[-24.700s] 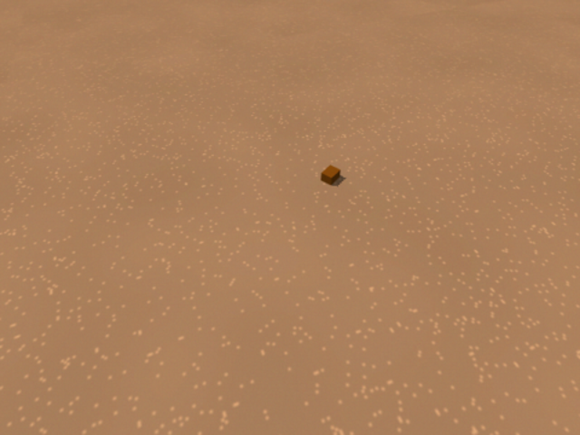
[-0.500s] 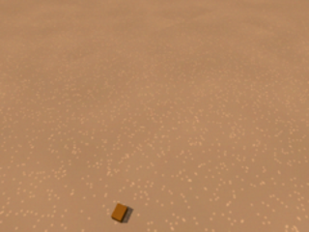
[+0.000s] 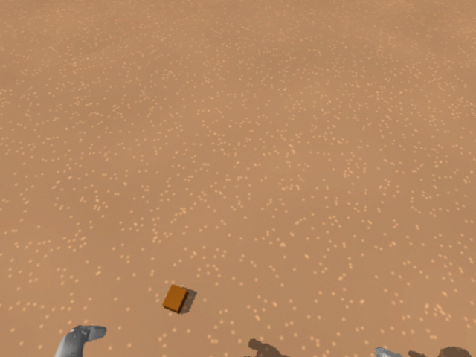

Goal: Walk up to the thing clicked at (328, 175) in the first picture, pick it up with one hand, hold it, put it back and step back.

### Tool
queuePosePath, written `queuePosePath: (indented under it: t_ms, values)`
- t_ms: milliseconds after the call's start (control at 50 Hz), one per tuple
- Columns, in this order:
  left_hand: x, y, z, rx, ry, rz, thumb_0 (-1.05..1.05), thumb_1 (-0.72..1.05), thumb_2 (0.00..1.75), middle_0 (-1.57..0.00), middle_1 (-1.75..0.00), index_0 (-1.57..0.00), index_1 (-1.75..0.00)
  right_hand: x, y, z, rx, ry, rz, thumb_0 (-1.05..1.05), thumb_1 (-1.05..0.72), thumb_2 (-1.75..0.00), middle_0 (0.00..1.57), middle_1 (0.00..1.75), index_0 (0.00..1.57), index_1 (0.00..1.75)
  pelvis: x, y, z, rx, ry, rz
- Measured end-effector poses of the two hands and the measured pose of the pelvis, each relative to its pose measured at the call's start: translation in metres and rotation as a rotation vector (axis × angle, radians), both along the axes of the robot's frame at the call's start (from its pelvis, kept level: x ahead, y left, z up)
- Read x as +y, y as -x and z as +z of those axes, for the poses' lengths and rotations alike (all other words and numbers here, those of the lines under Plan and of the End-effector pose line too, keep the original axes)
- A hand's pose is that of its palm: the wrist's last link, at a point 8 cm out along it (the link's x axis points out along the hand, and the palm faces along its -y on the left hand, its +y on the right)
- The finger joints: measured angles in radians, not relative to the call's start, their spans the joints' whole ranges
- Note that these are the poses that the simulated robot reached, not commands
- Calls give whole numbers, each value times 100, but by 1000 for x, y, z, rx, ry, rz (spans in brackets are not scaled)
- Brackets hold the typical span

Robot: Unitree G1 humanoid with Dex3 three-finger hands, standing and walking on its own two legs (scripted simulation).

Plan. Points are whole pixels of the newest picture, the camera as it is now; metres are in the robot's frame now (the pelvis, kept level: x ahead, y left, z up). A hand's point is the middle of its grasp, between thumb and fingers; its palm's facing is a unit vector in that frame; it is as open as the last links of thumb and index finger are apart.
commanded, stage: rise first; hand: left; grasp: from above
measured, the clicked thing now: (175, 298) +0.41 +0.25 -0.73
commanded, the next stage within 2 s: none
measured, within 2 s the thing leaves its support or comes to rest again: neither
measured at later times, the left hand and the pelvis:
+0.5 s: hand out of the picture +0.14 +0.27 -0.22, palm faces -0.01 -0.81 -0.59, open 12.3 cm; pelvis -0.01 +0.00 -0.06, yaw +0 degrees
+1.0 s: hand (130, 334) +0.24 +0.29 -0.40, palm faces -0.05 -0.43 -0.90, open 13.1 cm; pelvis -0.07 -0.01 -0.23, yaw -2 degrees
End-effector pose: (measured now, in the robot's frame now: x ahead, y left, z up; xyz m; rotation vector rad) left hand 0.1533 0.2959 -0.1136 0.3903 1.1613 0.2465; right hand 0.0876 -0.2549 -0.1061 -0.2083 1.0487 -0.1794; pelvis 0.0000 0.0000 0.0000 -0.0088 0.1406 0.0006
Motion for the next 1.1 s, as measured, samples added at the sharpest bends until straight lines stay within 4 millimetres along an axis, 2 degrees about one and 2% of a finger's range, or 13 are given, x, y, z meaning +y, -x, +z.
queuePosePath:
  t_ms: [100, 200, 400, 580, 660, 720, 880, 980, 1100]
  values:
    - [3, 6, -16, 39, -37, 23, 0, -20, 82, -29, -85, -28, -85, 1, -11, -9, -33, 12, 23, 1, -94, -91, 20, 30, 21, 30, 2, -2, -14, 49, 4, -2]
    - [7, 9, -31, 35, -80, 38, 0, -30, 79, -32, -84, -31, -85, 0, -30, -21, -69, 37, 52, 1, -96, -92, 20, 30, 20, 30, 2, -1, -30, 90, 9, -1]
    - [9, 16, -50, 70, -150, 50, 0, -27, 74, -36, -78, -35, -79, 8, -64, -37, -144, 66, 85, 1, -94, -91, 20, 30, 20, 30, 2, 5, -52, 145, 21, 7]
    - [10, 29, -71, 102, -243, 42, 0, -22, 70, -38, -76, -39, -76, 17, -69, -60, -160, 61, 110, 1, -95, -91, 20, 30, 21, 30, 1, 14, -74, 193, 26, 14]
    - [13, 26, -90, 126, -316, 6, 0, -21, 69, -39, -76, -39, -75, 17, -62, -81, -146, 66, 127, 1, -96, -91, 20, 30, 21, 30, 0, 20, -91, 230, 28, 17]
    - [15, 14, -111, 134, -391, -28, 0, -21, 70, -38, -75, -39, -75, 13, -54, -104, -123, 77, 142, 1, -95, -91, 21, 30, 21, 30, -1, 26, -111, 270, 29, 13]
    - [9, -44, -179, 106, -614, -63, 0, -27, 79, -32, -79, -31, -80, -3, -23, -182, -30, 92, 186, 1, -91, -90, 20, 30, 21, 30, -5, 50, -180, 389, 35, -3]
    - [2, -80, -218, 75, -682, 6, 0, -34, 87, -27, -84, -25, -86, -12, 8, -231, 38, 84, 205, 1, -91, -90, 20, 30, 21, 30, -7, 69, -226, 429, 40, -20]
    - [3, -103, -261, 93, -719, 44, 0, -36, 91, -28, -83, -25, -86, -18, 57, -288, 146, 31, 195, 1, -91, -90, 20, 30, 20, 30, -6, 86, -277, 449, 43, -43]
